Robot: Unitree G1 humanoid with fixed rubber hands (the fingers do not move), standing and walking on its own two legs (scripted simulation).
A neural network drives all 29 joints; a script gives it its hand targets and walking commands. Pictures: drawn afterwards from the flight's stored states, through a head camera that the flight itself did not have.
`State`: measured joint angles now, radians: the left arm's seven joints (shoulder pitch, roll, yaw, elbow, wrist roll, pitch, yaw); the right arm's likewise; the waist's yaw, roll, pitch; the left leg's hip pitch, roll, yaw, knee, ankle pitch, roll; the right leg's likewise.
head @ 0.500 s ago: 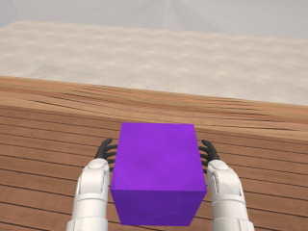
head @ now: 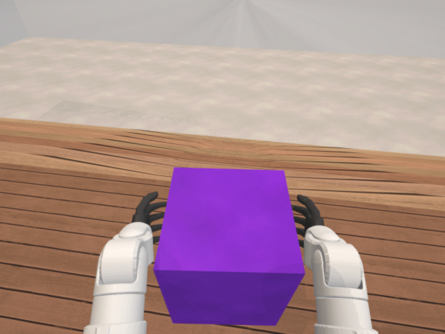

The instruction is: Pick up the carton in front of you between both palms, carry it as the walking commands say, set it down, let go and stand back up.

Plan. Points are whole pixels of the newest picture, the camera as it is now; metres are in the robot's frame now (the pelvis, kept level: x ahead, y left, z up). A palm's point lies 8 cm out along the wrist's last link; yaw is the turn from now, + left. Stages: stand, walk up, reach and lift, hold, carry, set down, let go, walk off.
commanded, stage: carry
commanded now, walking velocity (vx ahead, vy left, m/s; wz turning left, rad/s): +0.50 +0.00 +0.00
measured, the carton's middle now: (226, 249) +0.30 +0.00 +0.02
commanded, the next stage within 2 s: none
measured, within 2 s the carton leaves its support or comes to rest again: neither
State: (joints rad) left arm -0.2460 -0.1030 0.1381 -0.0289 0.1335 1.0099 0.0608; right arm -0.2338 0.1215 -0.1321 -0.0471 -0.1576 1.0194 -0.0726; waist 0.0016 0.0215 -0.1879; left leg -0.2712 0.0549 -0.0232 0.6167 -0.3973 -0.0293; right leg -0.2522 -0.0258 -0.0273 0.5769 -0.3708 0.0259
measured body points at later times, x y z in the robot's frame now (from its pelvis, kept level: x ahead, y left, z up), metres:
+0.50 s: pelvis +0.25 -0.04 +0.01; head +0.25 -0.04 +0.46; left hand +0.52 +0.13 +0.09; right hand +0.54 -0.17 +0.09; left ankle +0.16 +0.08 -0.64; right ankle +0.23 -0.10 -0.73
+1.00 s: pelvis +0.58 +0.02 +0.02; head +0.60 +0.03 +0.47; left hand +0.87 +0.15 +0.07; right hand +0.84 -0.15 +0.07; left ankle +0.59 +0.08 -0.73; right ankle +0.55 -0.12 -0.65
